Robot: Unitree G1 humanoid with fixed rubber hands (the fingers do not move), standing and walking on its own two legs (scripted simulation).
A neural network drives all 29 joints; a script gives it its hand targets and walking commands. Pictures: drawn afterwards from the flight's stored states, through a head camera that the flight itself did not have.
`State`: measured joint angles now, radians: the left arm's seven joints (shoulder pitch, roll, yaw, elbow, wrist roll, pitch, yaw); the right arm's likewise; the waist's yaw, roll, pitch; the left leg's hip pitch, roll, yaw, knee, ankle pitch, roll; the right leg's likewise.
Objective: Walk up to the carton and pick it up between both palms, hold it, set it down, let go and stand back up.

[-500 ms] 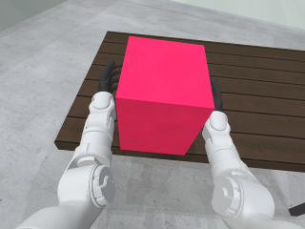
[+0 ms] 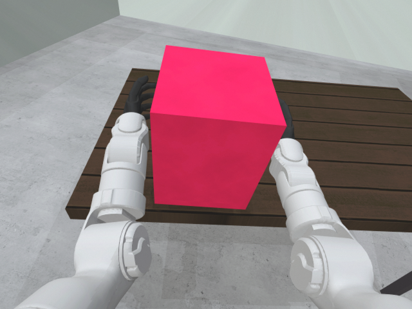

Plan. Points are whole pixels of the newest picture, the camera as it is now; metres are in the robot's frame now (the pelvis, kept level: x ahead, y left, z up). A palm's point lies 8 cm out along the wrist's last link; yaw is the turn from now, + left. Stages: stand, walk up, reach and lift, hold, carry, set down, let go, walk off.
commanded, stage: reach and lift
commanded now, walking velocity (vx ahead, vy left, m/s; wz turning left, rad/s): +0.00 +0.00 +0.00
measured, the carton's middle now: (208, 132) +0.42 +0.01 +0.15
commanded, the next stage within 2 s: hold in 1.62 s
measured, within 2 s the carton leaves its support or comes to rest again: neither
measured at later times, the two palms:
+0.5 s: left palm (132, 108) +0.38 +0.15 +0.22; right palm (290, 135) +0.36 -0.14 +0.20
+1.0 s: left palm (136, 96) +0.39 +0.14 +0.24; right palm (300, 120) +0.37 -0.15 +0.23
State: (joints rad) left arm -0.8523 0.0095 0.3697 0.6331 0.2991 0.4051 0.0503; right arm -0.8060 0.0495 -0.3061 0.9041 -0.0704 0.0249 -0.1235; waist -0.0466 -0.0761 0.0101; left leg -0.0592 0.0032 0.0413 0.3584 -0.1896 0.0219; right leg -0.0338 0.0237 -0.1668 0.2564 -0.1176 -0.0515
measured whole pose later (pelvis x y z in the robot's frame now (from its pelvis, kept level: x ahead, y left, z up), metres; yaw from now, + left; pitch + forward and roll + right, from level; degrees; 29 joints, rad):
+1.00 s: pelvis -0.02 +0.01 +0.00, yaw -1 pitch -6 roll -1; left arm -0.94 0.07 0.34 0.51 0.24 0.73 0.07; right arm -0.95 -0.05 -0.12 0.82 0.18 0.36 -0.19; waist -0.11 -0.03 -0.04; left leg -0.11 0.00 0.06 0.40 -0.19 0.04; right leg -0.09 0.02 -0.15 0.29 -0.10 -0.05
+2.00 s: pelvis -0.01 +0.00 +0.00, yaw -1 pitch -6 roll -1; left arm -0.94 0.08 0.37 0.39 0.23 0.88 0.05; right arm -1.00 -0.10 -0.03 0.70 0.30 0.55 -0.26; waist -0.10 -0.01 -0.08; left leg -0.09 0.02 0.04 0.41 -0.21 0.02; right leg -0.06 0.04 -0.16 0.29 -0.13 -0.06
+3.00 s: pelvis +0.00 -0.02 +0.00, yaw +0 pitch -6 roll -1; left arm -0.96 0.10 0.39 0.35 0.26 0.93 -0.02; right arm -1.01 -0.08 -0.02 0.65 0.31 0.62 -0.30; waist -0.10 -0.02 -0.08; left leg -0.08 0.02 0.02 0.40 -0.20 0.00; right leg -0.06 0.04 -0.18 0.30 -0.14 -0.07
